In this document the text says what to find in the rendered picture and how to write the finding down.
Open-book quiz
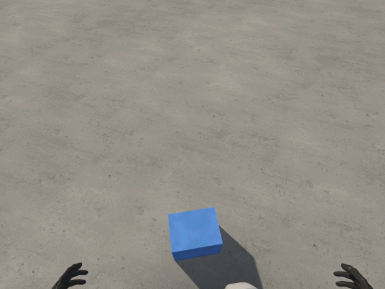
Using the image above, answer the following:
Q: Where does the robot right hand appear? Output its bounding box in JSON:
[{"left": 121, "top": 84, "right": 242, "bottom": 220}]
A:
[{"left": 333, "top": 263, "right": 373, "bottom": 289}]

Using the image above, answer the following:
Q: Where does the robot left hand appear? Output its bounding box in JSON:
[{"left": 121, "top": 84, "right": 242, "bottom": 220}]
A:
[{"left": 52, "top": 263, "right": 88, "bottom": 289}]

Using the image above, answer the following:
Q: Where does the carton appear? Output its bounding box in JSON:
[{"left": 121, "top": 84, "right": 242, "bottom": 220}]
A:
[{"left": 168, "top": 207, "right": 223, "bottom": 261}]

